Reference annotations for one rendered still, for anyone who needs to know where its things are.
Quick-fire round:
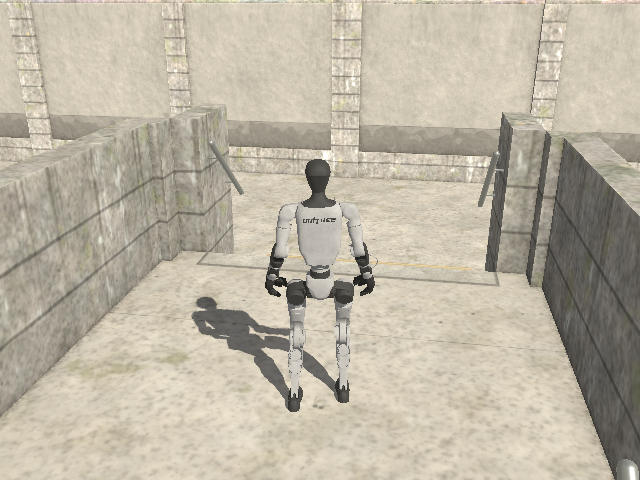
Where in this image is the humanoid robot head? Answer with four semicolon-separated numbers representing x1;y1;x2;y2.
301;159;336;208

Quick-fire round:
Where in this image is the robot right upper arm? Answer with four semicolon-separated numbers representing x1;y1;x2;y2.
339;202;365;257

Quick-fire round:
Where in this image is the robot left upper arm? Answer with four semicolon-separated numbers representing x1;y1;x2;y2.
274;203;298;259

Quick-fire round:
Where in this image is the robot left hand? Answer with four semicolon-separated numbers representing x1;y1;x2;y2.
265;276;288;297

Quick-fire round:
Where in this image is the robot left forearm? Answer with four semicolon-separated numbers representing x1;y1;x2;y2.
266;243;284;281

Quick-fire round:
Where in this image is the robot right forearm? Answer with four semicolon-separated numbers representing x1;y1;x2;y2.
355;242;373;279

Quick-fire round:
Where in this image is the robot right hand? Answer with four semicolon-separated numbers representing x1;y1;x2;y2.
353;275;375;296

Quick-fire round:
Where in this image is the robot left thigh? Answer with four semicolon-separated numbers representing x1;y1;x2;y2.
286;279;307;348

